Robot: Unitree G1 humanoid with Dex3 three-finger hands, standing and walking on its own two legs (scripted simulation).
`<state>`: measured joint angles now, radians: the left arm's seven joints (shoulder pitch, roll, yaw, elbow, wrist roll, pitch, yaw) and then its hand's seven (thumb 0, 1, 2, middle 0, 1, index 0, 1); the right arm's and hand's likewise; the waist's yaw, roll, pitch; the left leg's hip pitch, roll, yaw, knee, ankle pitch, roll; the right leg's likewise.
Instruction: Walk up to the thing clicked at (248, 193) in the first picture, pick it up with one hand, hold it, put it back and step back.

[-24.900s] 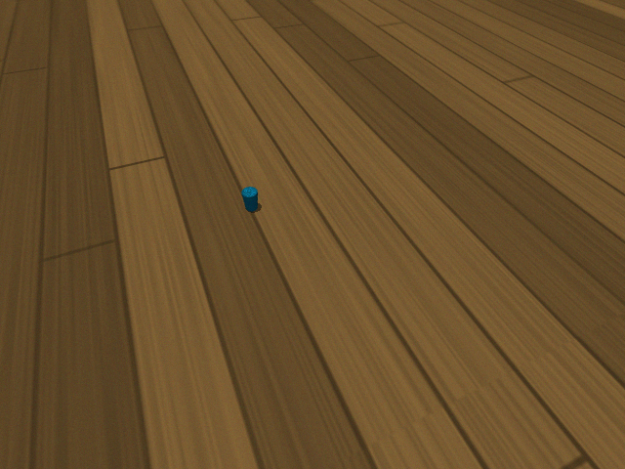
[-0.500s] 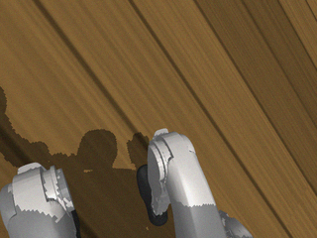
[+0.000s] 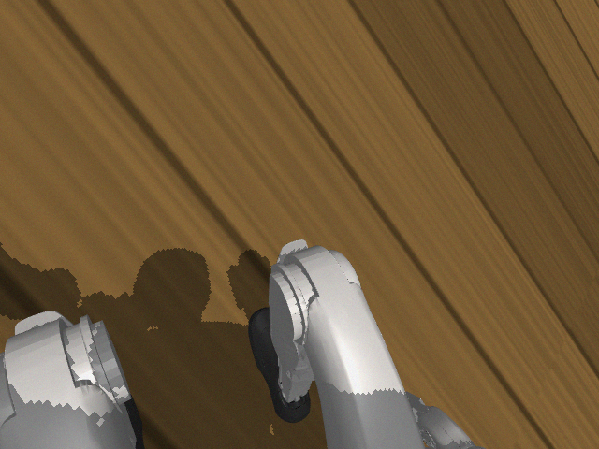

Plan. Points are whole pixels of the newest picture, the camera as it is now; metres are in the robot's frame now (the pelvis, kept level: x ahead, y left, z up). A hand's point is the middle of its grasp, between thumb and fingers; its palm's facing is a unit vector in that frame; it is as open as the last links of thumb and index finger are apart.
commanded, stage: open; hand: left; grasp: from above
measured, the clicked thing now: out of the picture +0.47 +0.33 -0.26
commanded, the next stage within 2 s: withdraw in 0.64 s
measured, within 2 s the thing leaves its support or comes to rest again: neither
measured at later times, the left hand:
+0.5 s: hand out of the picture +0.46 +0.33 -0.23, palm faces -0.45 -0.13 -0.88, open 13.6 cm
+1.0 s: hand out of the picture +0.48 +0.33 -0.19, palm faces -0.35 -0.10 -0.93, open 14.0 cm
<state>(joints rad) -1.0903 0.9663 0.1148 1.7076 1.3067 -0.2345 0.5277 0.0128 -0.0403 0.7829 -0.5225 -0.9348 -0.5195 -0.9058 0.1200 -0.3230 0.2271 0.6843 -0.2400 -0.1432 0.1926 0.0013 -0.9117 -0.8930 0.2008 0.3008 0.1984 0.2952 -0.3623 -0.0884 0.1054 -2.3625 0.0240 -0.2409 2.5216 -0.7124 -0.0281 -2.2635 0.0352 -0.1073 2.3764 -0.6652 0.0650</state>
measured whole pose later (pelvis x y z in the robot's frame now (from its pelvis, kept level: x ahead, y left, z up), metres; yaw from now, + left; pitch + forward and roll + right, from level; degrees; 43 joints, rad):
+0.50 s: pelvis +0.00 +0.00 +0.00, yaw +0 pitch +31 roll -12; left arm -1.06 0.96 0.13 1.65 1.28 -0.20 0.51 0.00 -0.47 1.03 -0.11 -1.07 -0.11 -1.06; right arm 0.12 -0.32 0.22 0.67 -0.24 -0.16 0.22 0.00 -0.91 -0.89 0.20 0.30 0.20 0.30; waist -0.36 -0.09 0.11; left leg -2.37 0.02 -0.24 2.52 -0.72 -0.03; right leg -2.26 0.03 -0.11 2.37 -0.68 0.06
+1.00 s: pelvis +0.00 +0.00 +0.00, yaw +0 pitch +32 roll -12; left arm -1.03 0.92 0.15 1.52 1.28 -0.18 0.50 0.00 -0.52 1.00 -0.08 -1.05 -0.09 -1.03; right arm 0.14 -0.31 0.19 0.68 -0.22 -0.14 0.22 0.00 -0.92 -0.90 0.20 0.30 0.20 0.30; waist -0.34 -0.07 0.06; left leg -2.37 0.02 -0.24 2.51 -0.72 -0.03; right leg -2.27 0.03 -0.11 2.37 -0.67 0.06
